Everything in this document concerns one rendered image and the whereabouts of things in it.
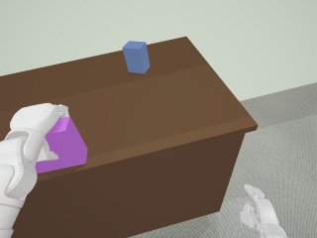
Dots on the table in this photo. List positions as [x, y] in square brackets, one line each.
[161, 145]

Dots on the sponge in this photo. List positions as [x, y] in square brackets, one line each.
[65, 141]

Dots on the right robot forearm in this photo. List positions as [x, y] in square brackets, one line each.
[271, 230]

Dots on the right robot hand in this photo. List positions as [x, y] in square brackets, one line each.
[254, 215]

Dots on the left robot forearm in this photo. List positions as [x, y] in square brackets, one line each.
[19, 153]

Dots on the left robot hand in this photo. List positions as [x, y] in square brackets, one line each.
[41, 118]

